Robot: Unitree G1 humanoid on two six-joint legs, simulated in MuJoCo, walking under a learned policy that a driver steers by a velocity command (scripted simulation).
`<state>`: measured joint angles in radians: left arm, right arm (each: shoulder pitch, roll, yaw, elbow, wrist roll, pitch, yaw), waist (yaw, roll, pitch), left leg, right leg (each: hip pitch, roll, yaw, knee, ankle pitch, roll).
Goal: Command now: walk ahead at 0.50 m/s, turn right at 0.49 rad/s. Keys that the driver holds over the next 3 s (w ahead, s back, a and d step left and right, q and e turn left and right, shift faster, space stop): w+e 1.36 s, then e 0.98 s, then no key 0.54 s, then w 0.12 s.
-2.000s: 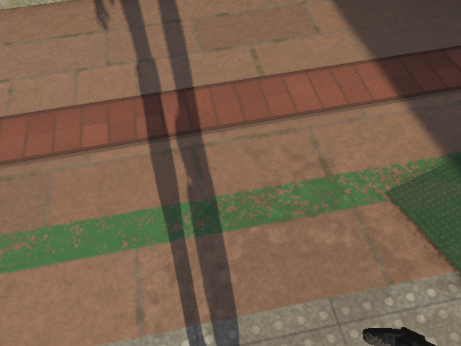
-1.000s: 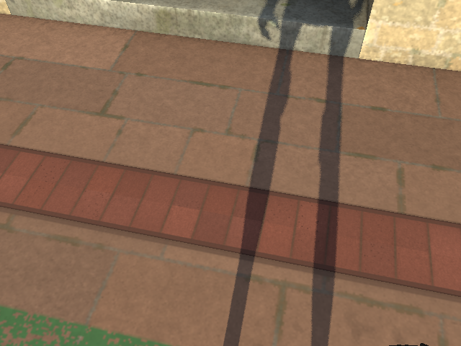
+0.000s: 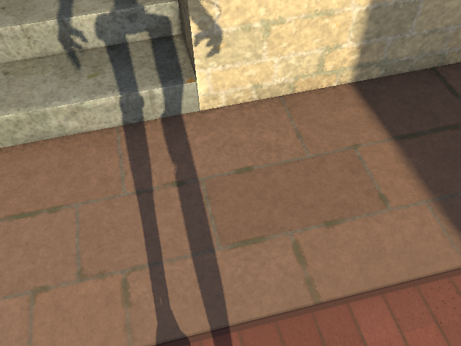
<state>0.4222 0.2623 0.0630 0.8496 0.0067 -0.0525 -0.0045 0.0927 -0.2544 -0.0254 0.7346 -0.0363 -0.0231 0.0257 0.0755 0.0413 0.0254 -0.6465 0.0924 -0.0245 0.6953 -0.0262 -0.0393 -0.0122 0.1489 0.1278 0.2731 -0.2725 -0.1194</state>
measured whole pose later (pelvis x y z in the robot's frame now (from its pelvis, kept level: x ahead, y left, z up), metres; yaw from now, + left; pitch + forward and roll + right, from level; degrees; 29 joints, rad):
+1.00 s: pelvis +0.51 -0.13 +0.00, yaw -35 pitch +1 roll +0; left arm 0.41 0.27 0.06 0.83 0.00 -0.04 -0.01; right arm 0.11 -0.28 -0.04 0.72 -0.04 -0.01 0.02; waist 0.06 0.04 0.04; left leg -0.68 0.12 -0.04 0.82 -0.09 -0.06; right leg -0.06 0.16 0.12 0.28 -0.23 -0.13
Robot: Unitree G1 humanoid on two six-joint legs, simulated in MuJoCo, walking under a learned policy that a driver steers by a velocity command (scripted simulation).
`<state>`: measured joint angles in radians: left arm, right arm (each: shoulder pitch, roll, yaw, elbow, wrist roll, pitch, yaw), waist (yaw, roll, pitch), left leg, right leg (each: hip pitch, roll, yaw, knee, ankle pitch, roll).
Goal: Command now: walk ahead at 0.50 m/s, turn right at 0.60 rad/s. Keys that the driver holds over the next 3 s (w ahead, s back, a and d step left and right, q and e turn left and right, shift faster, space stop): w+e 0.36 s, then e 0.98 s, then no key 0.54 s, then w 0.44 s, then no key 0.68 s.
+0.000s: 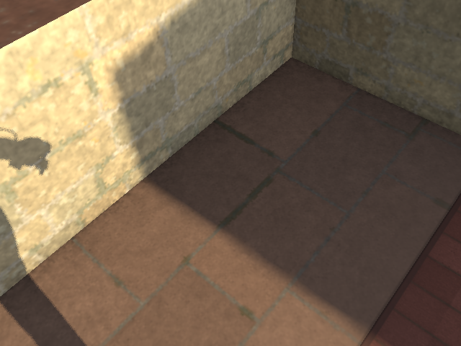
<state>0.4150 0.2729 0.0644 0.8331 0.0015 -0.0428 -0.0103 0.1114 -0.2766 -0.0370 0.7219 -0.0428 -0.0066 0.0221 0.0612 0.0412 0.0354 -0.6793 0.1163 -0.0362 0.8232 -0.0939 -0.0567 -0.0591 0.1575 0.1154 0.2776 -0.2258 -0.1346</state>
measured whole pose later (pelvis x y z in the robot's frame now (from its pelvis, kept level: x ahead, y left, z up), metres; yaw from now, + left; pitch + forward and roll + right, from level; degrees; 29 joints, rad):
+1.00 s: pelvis +0.38 -0.03 -0.01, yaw -35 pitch +1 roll +1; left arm 0.26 0.27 0.07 0.75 0.02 0.04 -0.01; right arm 0.15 -0.28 -0.05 0.72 -0.03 0.07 -0.02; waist 0.04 0.02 0.06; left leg -0.53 0.04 -0.07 0.96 -0.38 -0.05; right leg -0.34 0.16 0.12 0.41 -0.07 -0.11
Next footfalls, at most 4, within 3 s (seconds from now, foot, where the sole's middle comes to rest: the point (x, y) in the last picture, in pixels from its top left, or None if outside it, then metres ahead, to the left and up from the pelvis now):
0.18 left None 0.30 0.13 -0.78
0.66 right None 0.46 -0.13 -0.78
1.22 left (252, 328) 0.52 0.04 -0.78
1.64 right None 0.38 -0.15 -0.78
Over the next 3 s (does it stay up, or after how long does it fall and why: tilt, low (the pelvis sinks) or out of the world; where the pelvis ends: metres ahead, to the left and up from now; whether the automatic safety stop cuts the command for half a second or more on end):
stays up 0.57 -0.21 -0.01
